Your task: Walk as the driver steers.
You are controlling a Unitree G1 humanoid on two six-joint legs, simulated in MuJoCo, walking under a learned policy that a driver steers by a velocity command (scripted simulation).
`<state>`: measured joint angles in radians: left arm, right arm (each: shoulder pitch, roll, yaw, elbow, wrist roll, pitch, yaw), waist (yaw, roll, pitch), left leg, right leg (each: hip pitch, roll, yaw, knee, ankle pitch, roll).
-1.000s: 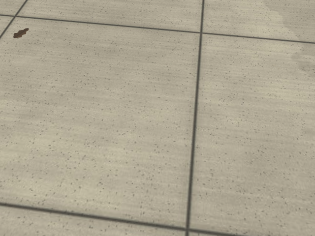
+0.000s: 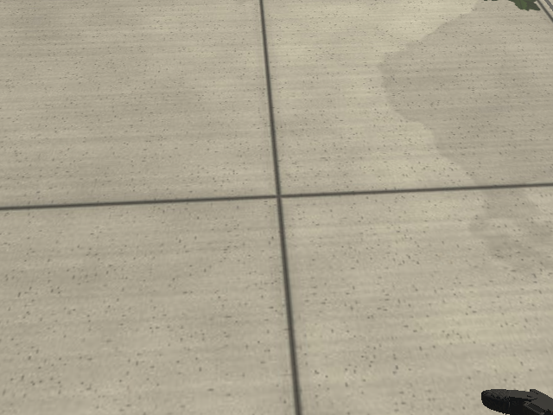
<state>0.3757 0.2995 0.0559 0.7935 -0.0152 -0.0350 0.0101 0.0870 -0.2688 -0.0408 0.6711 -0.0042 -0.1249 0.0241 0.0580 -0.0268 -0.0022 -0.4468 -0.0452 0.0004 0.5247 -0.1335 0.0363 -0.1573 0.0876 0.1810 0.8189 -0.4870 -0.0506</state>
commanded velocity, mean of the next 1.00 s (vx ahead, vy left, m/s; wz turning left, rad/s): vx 0.45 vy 0.00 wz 0.14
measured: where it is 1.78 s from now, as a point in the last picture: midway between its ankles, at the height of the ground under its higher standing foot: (304, 360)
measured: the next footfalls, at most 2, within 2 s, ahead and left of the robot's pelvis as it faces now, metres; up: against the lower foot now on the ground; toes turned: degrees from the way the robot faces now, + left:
right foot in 0.46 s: +0.41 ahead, -0.15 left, +0.00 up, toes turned -1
left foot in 0.96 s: +0.65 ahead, +0.13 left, +0.00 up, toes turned +13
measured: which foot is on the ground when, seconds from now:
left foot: down 0.00-0.46, up 0.48-0.94, down 0.96-1.00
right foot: up 0.00-0.44, down 0.46-0.96, up 0.98-1.00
